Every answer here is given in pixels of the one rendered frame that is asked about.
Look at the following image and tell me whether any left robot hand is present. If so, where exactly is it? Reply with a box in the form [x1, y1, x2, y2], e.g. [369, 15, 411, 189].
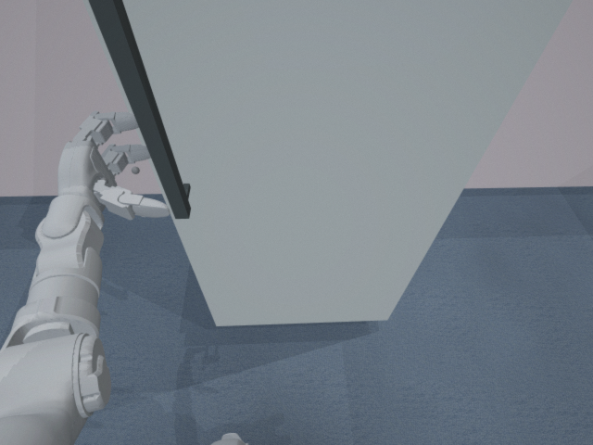
[57, 111, 170, 220]

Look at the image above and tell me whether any robot left upper arm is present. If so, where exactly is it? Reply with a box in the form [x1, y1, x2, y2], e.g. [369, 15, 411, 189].
[0, 333, 111, 445]

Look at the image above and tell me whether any fridge door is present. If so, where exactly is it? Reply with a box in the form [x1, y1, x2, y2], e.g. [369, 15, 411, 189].
[83, 0, 573, 326]

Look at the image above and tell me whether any left robot shin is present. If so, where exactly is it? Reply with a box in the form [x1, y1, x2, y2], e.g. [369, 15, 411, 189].
[221, 433, 241, 440]

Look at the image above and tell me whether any left robot forearm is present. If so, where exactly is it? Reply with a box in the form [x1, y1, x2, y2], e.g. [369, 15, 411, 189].
[0, 195, 105, 354]

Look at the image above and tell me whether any handle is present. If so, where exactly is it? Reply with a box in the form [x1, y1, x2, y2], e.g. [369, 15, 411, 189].
[89, 0, 191, 219]

